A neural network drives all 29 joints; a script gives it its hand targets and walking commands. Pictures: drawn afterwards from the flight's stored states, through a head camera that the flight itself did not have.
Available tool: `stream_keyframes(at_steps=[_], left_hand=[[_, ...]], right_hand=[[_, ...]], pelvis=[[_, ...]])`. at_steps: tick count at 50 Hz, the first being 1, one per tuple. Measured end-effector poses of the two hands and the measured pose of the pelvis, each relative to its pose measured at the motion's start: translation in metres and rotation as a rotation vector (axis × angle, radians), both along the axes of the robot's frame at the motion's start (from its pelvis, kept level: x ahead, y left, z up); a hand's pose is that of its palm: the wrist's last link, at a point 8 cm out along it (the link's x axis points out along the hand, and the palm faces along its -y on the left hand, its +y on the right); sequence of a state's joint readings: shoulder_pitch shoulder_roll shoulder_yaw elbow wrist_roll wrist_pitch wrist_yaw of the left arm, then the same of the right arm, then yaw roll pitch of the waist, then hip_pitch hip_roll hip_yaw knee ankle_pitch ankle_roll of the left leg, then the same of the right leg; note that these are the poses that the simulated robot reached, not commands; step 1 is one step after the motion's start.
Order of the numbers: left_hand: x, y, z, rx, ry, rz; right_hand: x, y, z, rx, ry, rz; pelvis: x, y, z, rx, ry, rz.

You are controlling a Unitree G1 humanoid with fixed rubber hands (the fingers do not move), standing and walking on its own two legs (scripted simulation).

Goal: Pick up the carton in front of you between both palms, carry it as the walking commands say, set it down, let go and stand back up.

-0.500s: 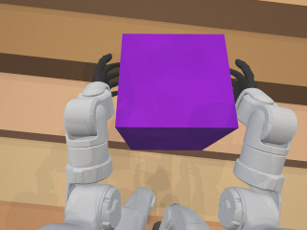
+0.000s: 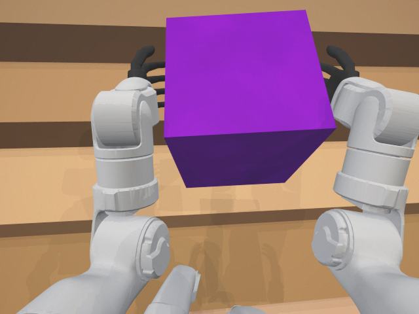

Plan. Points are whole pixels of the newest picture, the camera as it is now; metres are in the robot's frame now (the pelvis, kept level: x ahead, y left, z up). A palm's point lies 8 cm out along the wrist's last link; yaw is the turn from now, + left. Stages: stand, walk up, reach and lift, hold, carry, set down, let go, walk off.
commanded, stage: carry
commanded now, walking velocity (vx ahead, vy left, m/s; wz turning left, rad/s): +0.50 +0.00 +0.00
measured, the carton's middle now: (235, 114) +0.44 -0.02 +0.10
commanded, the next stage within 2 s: none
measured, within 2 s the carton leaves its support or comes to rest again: neither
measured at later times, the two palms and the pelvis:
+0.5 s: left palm out of the picture +0.95 +0.18 +0.45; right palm out of the picture +0.97 -0.12 +0.47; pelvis +0.54 +0.03 +0.30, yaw +0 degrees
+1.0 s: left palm out of the picture +1.47 +0.17 +0.77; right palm out of the picture +1.44 -0.13 +0.78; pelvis +1.05 +0.07 +0.59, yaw -1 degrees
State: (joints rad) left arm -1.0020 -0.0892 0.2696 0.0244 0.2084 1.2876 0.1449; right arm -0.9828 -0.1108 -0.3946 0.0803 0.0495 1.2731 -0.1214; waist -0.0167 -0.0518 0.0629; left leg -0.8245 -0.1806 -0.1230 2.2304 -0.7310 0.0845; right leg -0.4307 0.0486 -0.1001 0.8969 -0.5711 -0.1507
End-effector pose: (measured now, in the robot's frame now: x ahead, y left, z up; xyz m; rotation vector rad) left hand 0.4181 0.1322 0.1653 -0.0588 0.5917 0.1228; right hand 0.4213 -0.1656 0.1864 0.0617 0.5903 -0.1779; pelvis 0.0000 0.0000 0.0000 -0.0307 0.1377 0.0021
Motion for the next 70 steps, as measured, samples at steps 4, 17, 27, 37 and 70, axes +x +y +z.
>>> stream_keyframes(at_steps=[4,17,27,37,70], left_hand=[[0.046,0.076,0.045,0.006,0.036,0.201],[0.388,-0.003,0.212,-0.044,0.03,-0.108],[0.545,0.084,0.31,0.007,0.088,0.164],[0.769,0.134,0.451,-0.031,0.104,0.17],[1.371,0.118,0.78,0.101,0.201,-0.016]], right_hand=[[0.105,0.082,0.041,0.009,0.033,0.195],[0.327,0.001,0.179,0.0,0.027,-0.146],[0.592,0.087,0.306,0.032,0.084,0.12],[0.801,0.135,0.431,-0.033,0.095,0.163],[1.362,0.12,0.757,-0.031,0.147,0.008]], pelvis=[[0.094,0.0,0.049,0.061,-0.06,-0.018],[0.374,0.036,0.205,0.018,-0.048,0.048],[0.577,0.024,0.328,-0.014,-0.047,-0.001],[0.791,0.054,0.441,0.069,-0.01,0.042],[1.39,0.114,0.763,0.061,-0.116,0.009]])
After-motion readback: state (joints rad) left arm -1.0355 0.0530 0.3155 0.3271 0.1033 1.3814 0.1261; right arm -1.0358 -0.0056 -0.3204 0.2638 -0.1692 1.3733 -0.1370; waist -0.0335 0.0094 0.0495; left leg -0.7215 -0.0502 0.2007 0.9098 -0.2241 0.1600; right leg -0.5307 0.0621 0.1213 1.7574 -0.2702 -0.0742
